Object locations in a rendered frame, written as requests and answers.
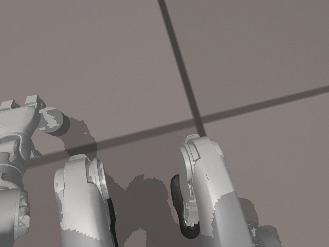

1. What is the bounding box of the tin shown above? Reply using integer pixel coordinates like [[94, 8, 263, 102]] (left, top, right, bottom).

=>
[[37, 107, 70, 136]]

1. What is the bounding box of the left robot hand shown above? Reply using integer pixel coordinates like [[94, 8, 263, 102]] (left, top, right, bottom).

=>
[[0, 94, 46, 160]]

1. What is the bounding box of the left robot foot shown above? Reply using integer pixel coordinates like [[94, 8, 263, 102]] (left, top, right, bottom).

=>
[[107, 198, 118, 247]]

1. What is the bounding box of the right robot hand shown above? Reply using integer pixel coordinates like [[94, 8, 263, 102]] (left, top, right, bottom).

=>
[[246, 220, 282, 247]]

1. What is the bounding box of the left robot arm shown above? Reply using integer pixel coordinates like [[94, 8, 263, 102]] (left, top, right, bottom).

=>
[[0, 132, 32, 247]]

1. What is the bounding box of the right robot foot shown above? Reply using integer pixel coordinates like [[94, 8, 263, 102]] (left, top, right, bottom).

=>
[[170, 174, 200, 239]]

